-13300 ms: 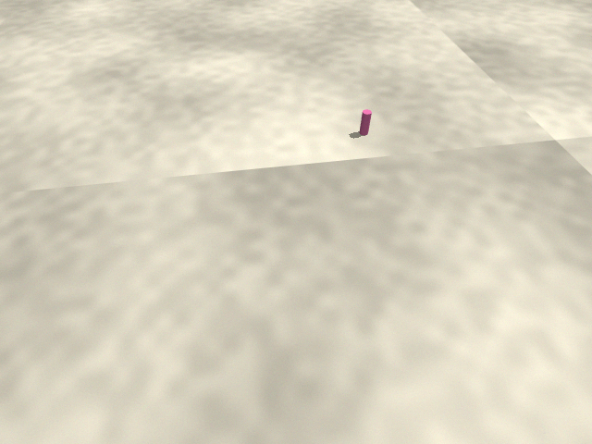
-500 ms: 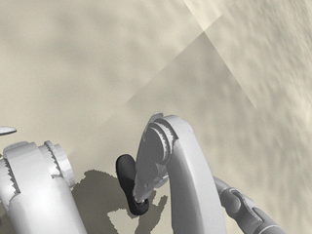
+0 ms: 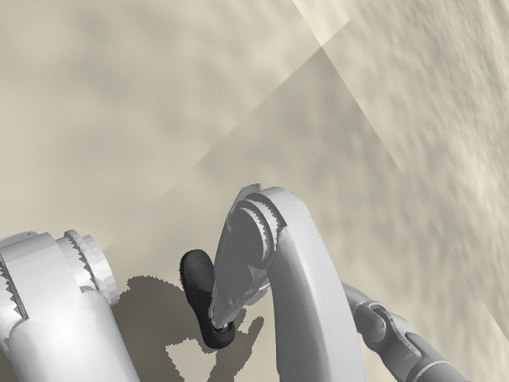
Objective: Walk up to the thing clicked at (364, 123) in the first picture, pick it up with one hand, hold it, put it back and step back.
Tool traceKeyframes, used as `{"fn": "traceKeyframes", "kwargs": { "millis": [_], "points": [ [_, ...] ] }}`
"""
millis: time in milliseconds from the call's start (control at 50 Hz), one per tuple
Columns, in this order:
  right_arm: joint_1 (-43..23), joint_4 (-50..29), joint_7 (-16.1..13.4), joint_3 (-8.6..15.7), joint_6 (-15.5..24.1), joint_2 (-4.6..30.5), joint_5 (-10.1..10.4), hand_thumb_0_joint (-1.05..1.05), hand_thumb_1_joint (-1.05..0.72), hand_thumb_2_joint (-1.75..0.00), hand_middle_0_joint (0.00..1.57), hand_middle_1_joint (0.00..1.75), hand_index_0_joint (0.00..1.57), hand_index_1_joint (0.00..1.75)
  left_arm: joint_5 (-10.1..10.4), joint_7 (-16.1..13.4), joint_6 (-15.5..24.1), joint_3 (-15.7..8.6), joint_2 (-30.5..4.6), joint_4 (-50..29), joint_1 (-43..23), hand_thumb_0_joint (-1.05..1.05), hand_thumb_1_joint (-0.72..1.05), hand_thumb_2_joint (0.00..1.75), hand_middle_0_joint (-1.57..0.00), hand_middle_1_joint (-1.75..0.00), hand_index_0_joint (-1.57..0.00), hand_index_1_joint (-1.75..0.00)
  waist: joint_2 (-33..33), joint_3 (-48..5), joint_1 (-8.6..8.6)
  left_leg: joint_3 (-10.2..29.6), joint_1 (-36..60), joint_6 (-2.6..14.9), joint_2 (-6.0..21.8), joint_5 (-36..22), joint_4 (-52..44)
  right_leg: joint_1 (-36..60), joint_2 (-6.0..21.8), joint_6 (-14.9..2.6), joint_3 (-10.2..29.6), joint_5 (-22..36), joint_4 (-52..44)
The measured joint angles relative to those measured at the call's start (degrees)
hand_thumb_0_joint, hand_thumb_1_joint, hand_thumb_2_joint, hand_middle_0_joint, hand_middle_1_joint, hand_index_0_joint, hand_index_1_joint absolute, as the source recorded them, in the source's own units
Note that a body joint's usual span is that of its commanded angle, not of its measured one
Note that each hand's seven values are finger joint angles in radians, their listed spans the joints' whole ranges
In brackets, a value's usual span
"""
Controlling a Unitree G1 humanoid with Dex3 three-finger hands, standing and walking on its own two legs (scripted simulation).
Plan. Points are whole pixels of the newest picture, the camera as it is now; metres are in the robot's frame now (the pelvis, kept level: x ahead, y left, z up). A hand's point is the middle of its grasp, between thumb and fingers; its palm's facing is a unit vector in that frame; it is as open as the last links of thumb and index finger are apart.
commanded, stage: settle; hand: left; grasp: from the side
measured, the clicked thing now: out of the picture +0.45 +0.29 -0.22
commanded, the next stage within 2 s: none
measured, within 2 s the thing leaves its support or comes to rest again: leaves its support in 0.38 s
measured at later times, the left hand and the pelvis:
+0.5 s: hand out of the picture +0.44 +0.28 -0.16, palm faces +0.32 -0.95 -0.01, open 7.1 cm; pelvis +0.00 +0.00 +0.00, yaw +0 degrees
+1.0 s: hand out of the picture +0.42 +0.31 -0.04, palm faces +0.30 -0.95 -0.06, open 7.1 cm; pelvis +0.01 -0.01 +0.03, yaw +5 degrees
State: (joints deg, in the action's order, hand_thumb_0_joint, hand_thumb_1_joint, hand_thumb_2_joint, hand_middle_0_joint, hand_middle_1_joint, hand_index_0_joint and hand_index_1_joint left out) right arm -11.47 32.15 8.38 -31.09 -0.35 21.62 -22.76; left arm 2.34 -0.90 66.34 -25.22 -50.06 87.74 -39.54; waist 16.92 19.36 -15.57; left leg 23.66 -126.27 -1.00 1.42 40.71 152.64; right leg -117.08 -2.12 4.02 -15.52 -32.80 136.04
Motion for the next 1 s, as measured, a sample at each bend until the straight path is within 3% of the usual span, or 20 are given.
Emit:
{"fn": "traceKeyframes", "kwargs": {
  "millis": [140,180,460,620,820,1000],
  "points": [
    [0.1,0.0,0.0,-0.3,-0.2,-0.1,-0.2,0.0,-0.88,-0.9,0.21,0.3,0.21,0.3,-0.3,-0.1,-0.4,0.8,-0.7,0.7,-0.7,0.0,0.03,0.85,-0.77,-0.98,-0.79,-1.0,0.0,-0.1,-0.11,0.1,-0.1,0.16,0.1,-0.2,-0.2,0.0,-0.1,0.08,-0.1,0.2,-0.4],
    [0.2,0.1,0.1,-0.4,-0.2,-0.2,-0.2,0.0,-0.89,-0.9,0.21,0.3,0.21,0.3,-0.2,-0.2,-0.2,0.8,-0.7,0.6,-0.9,0.0,0.05,0.92,-0.82,-1.05,-0.84,-1.07,0.1,-0.2,-0.09,0.2,0.0,0.13,0.1,-0.1,-0.2,0.1,-0.2,0.09,-0.2,0.2,-0.4],
    [1.6,0.5,0.2,1.0,-0.4,-0.5,0.8,0.0,-0.9,-0.91,0.21,0.3,0.21,0.3,-0.1,0.2,-2.4,0.5,1.4,-5.2,-0.4,0.04,0.0,1.06,-0.86,-1.09,-0.88,-1.07,-0.7,-0.6,0.51,-0.5,-0.2,0.6,0.1,-0.2,-0.8,0.3,0.0,0.02,0.2,0.0,-0.9],
    [4.1,0.7,0.4,4.9,-1.4,-1.2,3.0,0.0,-0.9,-0.91,0.21,0.3,0.21,0.3,-0.1,1.2,-7.3,1.1,5.0,-14.7,1.5,0.04,-0.02,1.09,-0.87,-1.1,-0.89,-1.07,-2.9,-3.4,1.43,-2.4,-0.9,0.95,0.4,-0.5,-2.1,-0.8,0.5,-0.39,1.3,-0.4,-1.1],
    [8.4,1.3,0.5,11.3,-2.2,-1.7,7.8,0.0,-0.89,-0.9,0.21,0.3,0.21,0.3,1.7,3.5,-15.7,4.1,10.9,-25.9,3.8,0.04,-0.03,1.1,-0.88,-1.09,-0.9,-1.06,-7.7,-9.9,3.68,-6.1,-2.1,1.12,0.3,-1.4,-5.7,-2.8,2.0,-1.17,3.7,-1.2,-2.0],
    [11.3,2.4,-0.4,17.2,-2.9,-3.0,12.1,0.01,-0.88,-0.9,0.21,0.3,0.21,0.3,2.7,6.0,-22.7,5.1,15.5,-31.8,4.5,0.04,-0.04,1.11,-0.89,-1.07,-0.91,-1.04,-11.4,-15.4,5.61,-9.6,-3.4,1.41,0.4,-2.1,-8.7,-5.2,3.1,-1.73,6.2,-1.9,-2.5]
  ]
}}
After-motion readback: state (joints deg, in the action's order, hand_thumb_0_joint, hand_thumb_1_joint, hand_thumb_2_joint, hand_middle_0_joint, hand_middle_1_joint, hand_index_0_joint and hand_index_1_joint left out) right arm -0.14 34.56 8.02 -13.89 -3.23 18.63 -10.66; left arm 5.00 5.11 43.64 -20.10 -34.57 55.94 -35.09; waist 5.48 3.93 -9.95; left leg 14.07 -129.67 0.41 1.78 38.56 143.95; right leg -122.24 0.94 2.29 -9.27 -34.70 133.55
